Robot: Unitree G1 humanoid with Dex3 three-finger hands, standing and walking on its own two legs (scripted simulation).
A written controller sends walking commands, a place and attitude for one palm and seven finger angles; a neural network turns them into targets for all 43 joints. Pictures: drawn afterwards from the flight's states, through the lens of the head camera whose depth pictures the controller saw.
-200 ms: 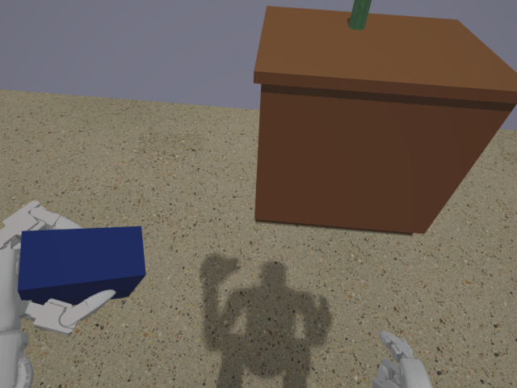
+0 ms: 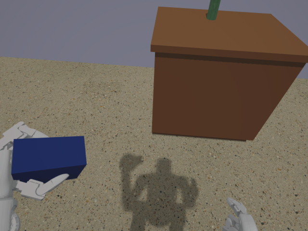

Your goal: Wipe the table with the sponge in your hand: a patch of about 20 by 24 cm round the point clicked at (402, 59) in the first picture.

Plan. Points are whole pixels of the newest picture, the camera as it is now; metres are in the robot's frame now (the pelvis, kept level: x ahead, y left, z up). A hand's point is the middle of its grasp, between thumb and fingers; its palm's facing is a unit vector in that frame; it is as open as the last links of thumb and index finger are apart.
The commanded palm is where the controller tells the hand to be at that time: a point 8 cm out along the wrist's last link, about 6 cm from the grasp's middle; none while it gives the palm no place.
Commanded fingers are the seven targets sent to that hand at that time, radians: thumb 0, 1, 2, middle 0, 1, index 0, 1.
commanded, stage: stand and wait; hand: left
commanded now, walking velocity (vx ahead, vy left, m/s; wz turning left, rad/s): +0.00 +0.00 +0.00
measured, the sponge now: (60, 160) +0.22 +0.21 +0.14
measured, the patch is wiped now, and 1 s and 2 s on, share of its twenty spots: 0.00 0.00 0.00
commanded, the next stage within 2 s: look at it before walking up in 0.06 s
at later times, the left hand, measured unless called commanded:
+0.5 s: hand (41, 166) +0.20 +0.24 +0.15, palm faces +0.41 -0.83 -0.37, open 9.8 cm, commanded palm +0.16 +0.27 +0.18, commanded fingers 0.00 0.10 1.30 -1.20 -1.60 -1.20 -1.60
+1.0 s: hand (82, 160) +0.21 +0.16 +0.16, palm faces +0.17 -0.87 -0.46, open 9.8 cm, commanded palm +0.18 +0.21 +0.18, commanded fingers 0.00 0.10 1.30 -1.20 -1.60 -1.20 -1.60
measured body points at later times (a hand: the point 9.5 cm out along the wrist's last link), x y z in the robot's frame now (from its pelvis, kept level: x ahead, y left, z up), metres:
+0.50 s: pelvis -0.02 +0.00 -0.01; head -0.03 +0.00 +0.44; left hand +0.17 +0.28 +0.17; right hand +0.14 -0.23 -0.08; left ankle +0.04 +0.12 -0.74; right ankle +0.05 -0.13 -0.74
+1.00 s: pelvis -0.05 -0.02 -0.02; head -0.02 -0.03 +0.43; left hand +0.20 +0.21 +0.18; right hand +0.06 -0.29 -0.10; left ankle -0.03 +0.13 -0.74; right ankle +0.04 -0.13 -0.72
